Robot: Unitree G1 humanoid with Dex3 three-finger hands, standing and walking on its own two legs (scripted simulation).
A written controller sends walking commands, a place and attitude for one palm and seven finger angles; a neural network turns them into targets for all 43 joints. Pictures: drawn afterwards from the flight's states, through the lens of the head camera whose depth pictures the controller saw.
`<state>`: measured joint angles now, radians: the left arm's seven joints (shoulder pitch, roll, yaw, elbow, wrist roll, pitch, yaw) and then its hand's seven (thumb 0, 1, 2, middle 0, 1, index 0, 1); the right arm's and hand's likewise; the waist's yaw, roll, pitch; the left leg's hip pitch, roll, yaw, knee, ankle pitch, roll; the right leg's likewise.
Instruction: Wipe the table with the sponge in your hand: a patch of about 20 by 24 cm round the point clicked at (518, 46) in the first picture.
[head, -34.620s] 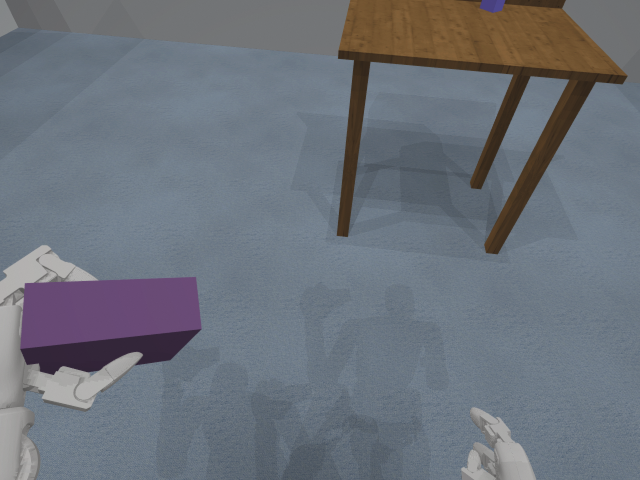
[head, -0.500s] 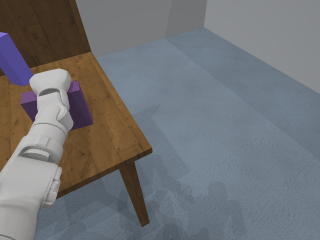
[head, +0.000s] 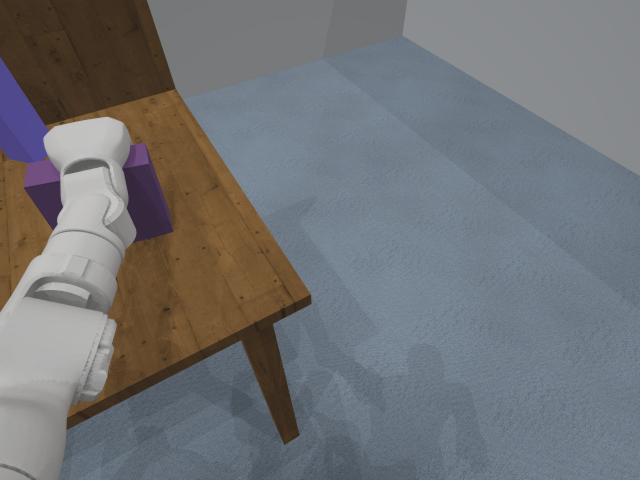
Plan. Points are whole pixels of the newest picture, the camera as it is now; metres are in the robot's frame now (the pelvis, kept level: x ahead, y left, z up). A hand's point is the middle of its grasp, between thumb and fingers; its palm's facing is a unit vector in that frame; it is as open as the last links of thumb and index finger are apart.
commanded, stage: wipe back along the third lane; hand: left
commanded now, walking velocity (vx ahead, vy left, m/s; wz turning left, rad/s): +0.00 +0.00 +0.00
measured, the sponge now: (113, 212) +0.45 +0.29 +0.09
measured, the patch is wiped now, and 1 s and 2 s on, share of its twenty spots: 0.80 0.80 0.80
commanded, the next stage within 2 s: slide back across to the middle lane in 1.44 s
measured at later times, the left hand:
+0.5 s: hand (116, 210) +0.41 +0.25 +0.14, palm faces -0.01 +0.00 -1.00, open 9.4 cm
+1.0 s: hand (134, 235) +0.37 +0.21 +0.14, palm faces +0.05 -0.01 -1.00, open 9.4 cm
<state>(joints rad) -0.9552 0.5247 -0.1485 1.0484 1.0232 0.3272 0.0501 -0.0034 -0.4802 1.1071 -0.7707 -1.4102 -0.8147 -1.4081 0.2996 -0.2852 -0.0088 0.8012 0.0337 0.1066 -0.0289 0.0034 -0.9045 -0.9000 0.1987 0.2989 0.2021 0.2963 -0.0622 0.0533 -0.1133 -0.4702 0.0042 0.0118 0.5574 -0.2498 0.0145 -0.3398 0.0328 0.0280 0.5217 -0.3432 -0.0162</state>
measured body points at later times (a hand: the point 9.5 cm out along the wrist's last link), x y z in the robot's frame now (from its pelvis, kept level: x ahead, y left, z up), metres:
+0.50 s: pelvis +0.00 -0.01 +0.00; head +0.00 -0.04 +0.45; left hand +0.41 +0.24 +0.19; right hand +0.16 -0.26 -0.12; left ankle +0.01 +0.11 -0.73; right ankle -0.06 -0.12 -0.73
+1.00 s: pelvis +0.01 -0.02 +0.00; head -0.01 -0.08 +0.45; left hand +0.36 +0.21 +0.19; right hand +0.21 -0.25 -0.11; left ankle +0.01 +0.11 -0.73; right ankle -0.06 -0.12 -0.73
